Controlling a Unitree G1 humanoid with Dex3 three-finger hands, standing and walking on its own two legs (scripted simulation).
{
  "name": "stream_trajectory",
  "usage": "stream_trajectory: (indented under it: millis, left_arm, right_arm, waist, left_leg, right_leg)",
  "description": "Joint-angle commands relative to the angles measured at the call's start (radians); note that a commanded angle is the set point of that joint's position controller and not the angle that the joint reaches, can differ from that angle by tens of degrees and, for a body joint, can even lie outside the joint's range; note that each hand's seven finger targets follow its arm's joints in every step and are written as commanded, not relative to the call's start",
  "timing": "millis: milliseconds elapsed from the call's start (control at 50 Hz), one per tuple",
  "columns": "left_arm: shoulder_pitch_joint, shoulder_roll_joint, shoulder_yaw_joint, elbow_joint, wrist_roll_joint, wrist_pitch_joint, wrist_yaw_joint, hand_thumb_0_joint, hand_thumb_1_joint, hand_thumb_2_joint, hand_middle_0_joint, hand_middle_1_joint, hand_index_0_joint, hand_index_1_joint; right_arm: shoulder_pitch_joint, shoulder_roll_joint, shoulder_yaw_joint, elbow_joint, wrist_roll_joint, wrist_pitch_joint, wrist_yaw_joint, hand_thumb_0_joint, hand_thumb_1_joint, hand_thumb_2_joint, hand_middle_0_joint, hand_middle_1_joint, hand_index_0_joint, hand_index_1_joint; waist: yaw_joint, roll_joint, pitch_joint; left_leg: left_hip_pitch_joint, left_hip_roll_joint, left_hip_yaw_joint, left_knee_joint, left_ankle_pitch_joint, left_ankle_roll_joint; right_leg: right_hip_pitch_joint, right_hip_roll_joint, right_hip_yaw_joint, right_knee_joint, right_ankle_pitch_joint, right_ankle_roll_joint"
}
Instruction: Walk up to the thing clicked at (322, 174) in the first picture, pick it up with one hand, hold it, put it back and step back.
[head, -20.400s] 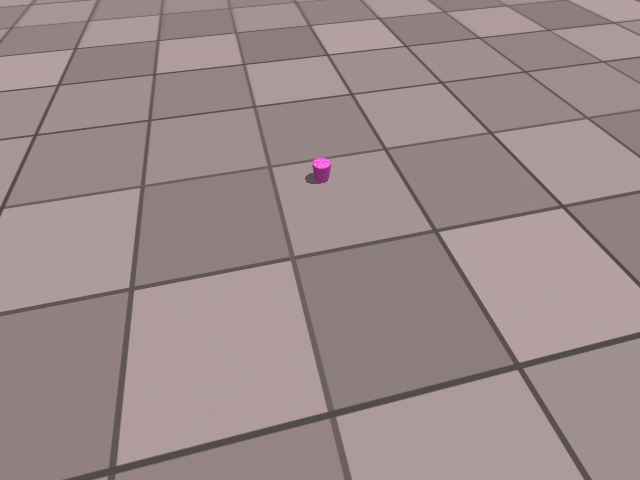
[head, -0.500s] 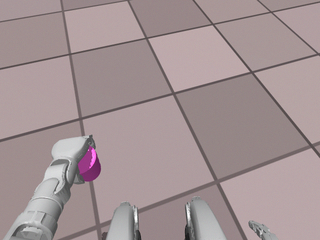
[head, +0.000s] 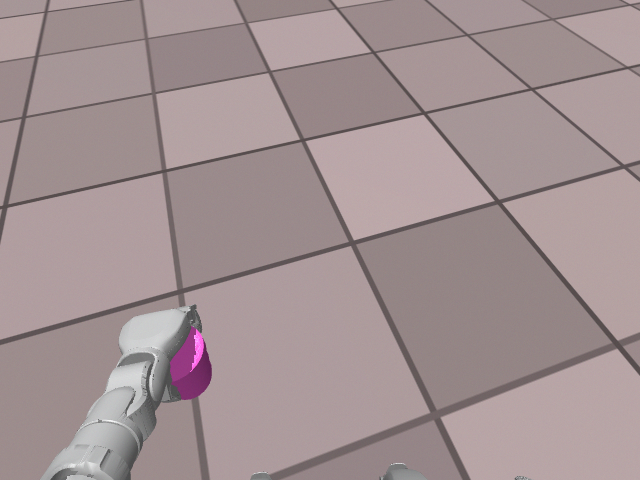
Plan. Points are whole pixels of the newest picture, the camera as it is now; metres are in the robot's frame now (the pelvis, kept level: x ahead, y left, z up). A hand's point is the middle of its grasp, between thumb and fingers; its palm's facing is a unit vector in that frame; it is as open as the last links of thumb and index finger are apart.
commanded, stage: lift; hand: left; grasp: from above
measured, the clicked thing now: (181, 365) +0.33 +0.22 -0.13
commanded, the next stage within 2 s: hold in 0.02 s
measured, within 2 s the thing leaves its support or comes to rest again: neither
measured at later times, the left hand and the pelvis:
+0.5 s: hand (154, 350) +0.32 +0.23 -0.04, palm faces -0.46 -0.07 -0.88, open 11.4 cm; pelvis +0.02 +0.00 +0.03, yaw +0 degrees
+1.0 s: hand (149, 354) +0.30 +0.22 -0.02, palm faces -0.47 -0.06 -0.88, open 11.4 cm; pelvis +0.01 +0.00 +0.04, yaw -1 degrees
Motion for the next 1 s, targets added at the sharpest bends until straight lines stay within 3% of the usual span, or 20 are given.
stream_trajectory:
  millis: [0,100,180,240,320,340,460,560,680,760,820,860,880,980]
  left_arm:
    - [-0.326,0.215,0.079,-0.212,0.005,-0.016,0.043,0.000,0.462,1.205,-0.858,-1.025,-0.850,-1.035]
    - [-0.326,0.208,0.081,-0.222,0.011,-0.026,0.039,0.000,0.429,1.218,-0.819,-1.067,-0.819,-1.068]
    - [-0.323,0.237,0.092,-0.231,0.026,-0.035,0.031,0.000,0.435,1.168,-0.811,-1.039,-0.818,-1.033]
    - [-0.329,0.224,0.084,-0.247,0.025,-0.044,0.016,0.000,0.410,1.180,-0.791,-1.054,-0.799,-1.048]
    - [-0.312,0.236,0.094,-0.253,0.024,-0.047,0.007,0.000,0.382,1.221,-0.781,-1.070,-0.783,-1.071]
    - [-0.319,0.221,0.086,-0.254,0.017,-0.048,0.002,0.000,0.402,1.200,-0.786,-1.064,-0.793,-1.058]
    - [-0.289,0.235,0.094,-0.267,0.022,-0.052,-0.021,0.000,0.399,1.187,-0.784,-1.066,-0.793,-1.058]
    - [-0.286,0.236,0.093,-0.293,0.021,-0.046,-0.044,0.000,0.392,1.180,-0.779,-1.068,-0.787,-1.060]
    - [-0.304,0.244,0.101,-0.340,0.025,-0.044,-0.048,0.000,0.386,1.180,-0.762,-1.098,-0.777,-1.084]
    - [-0.286,0.228,0.090,-0.330,0.024,-0.038,-0.058,0.000,0.369,1.204,-0.758,-1.109,-0.768,-1.100]
    - [-0.291,0.248,0.105,-0.369,0.022,-0.039,-0.069,0.000,0.354,1.207,-0.741,-1.132,-0.754,-1.120]
    - [-0.274,0.230,0.091,-0.361,0.026,-0.038,-0.077,0.000,0.349,1.197,-0.737,-1.122,-0.751,-1.109]
    - [-0.314,0.241,0.095,-0.401,0.017,-0.043,-0.078,0.000,0.368,1.198,-0.747,-1.126,-0.762,-1.111]
    - [-0.288,0.245,0.103,-0.396,0.020,-0.048,-0.088,0.000,0.357,1.188,-0.724,-1.157,-0.746,-1.134]
  right_arm:
    - [0.010,-0.147,-0.045,-0.103,-0.001,-0.033,-0.014,0.000,-0.899,-0.900,0.200,0.300,0.200,0.300]
    - [0.007,-0.151,-0.051,-0.105,-0.001,-0.031,-0.010,0.000,-0.898,-0.899,0.200,0.300,0.200,0.300]
    - [-0.001,-0.152,-0.053,-0.101,0.000,-0.031,-0.010,0.000,-0.896,-0.897,0.200,0.300,0.200,0.300]
    - [-0.004,-0.157,-0.056,-0.103,-0.001,-0.031,-0.009,0.000,-0.896,-0.897,0.200,0.300,0.200,0.300]
    - [-0.018,-0.156,-0.056,-0.112,0.001,-0.028,-0.008,0.000,-0.898,-0.898,0.200,0.300,0.200,0.300]
    - [-0.020,-0.154,-0.056,-0.108,0.002,-0.029,-0.008,0.000,-0.896,-0.897,0.200,0.300,0.200,0.300]
    - [-0.041,-0.156,-0.058,-0.130,0.005,-0.025,-0.005,0.000,-0.897,-0.898,0.200,0.300,0.200,0.300]
    - [-0.044,-0.155,-0.058,-0.136,0.006,-0.019,-0.005,0.000,-0.900,-0.899,0.200,0.300,0.200,0.300]
    - [-0.061,-0.157,-0.057,-0.150,0.008,-0.015,-0.002,0.000,-0.901,-0.900,0.200,0.300,0.199,0.300]
    - [-0.068,-0.154,-0.052,-0.159,0.010,-0.014,-0.001,0.000,-0.904,-0.901,0.199,0.300,0.199,0.300]
    - [-0.079,-0.152,-0.053,-0.168,0.012,-0.013,-0.001,0.000,-0.906,-0.902,0.199,0.300,0.199,0.300]
    - [-0.080,-0.151,-0.051,-0.167,0.012,-0.013,-0.001,0.000,-0.904,-0.901,0.199,0.300,0.199,0.300]
    - [-0.086,-0.153,-0.051,-0.170,0.012,-0.014,-0.002,0.000,-0.906,-0.901,0.199,0.300,0.199,0.300]
    - [-0.098,-0.146,-0.047,-0.174,0.014,-0.018,-0.003,0.000,-0.905,-0.901,0.199,0.300,0.199,0.300]
  waist:
    - [0.007,0.022,-0.309]
    - [0.010,0.036,-0.294]
    - [0.015,0.025,-0.299]
    - [0.010,0.035,-0.293]
    - [0.025,0.018,-0.286]
    - [0.014,0.015,-0.273]
    - [0.038,0.022,-0.253]
    - [0.034,-0.002,-0.258]
    - [0.044,0.032,-0.248]
    - [0.034,-0.010,-0.217]
    - [0.055,0.016,-0.236]
    - [0.042,0.005,-0.226]
    - [0.047,0.028,-0.238]
    - [0.059,0.024,-0.226]
  left_leg:
    - [0.277,-0.063,0.004,-0.180,0.220,0.020]
    - [0.335,-0.057,0.002,-0.225,0.253,0.010]
    - [0.359,-0.062,0.009,-0.242,0.292,0.012]
    - [0.398,-0.058,0.010,-0.256,0.314,0.008]
    - [0.414,-0.067,0.021,-0.273,0.341,0.012]
    - [0.410,-0.065,0.017,-0.277,0.341,0.011]
    - [0.432,-0.068,0.022,-0.313,0.322,0.011]
    - [0.440,-0.071,0.032,-0.315,0.370,0.018]
    - [0.460,-0.067,0.030,-0.343,0.343,0.014]
    - [0.452,-0.068,0.032,-0.357,0.315,0.022]
    - [0.468,-0.070,0.034,-0.370,0.309,0.020]
    - [0.479,-0.067,0.033,-0.372,0.314,0.020]
    - [0.489,-0.065,0.032,-0.377,0.309,0.018]
    - [0.487,-0.064,0.031,-0.390,0.311,0.017]
  right_leg:
    - [0.175,0.047,-0.015,-0.188,0.209,-0.034]
    - [0.190,0.052,-0.025,-0.214,0.220,-0.040]
    - [0.236,0.051,-0.021,-0.234,0.259,-0.038]
    - [0.237,0.053,-0.024,-0.247,0.269,-0.040]
    - [0.291,0.049,-0.019,-0.274,0.304,-0.035]
    - [0.282,0.051,-0.017,-0.275,0.303,-0.035]
    - [0.308,0.053,-0.017,-0.305,0.280,-0.038]
    - [0.346,0.051,-0.011,-0.312,0.336,-0.034]
    - [0.344,0.054,-0.015,-0.332,0.299,-0.039]
    - [0.354,0.053,-0.011,-0.352,0.280,-0.034]
    - [0.364,0.051,-0.010,-0.360,0.270,-0.038]
    - [0.360,0.052,-0.011,-0.360,0.276,-0.036]
    - [0.367,0.054,-0.013,-0.365,0.268,-0.036]
    - [0.378,0.055,-0.016,-0.370,0.263,-0.040]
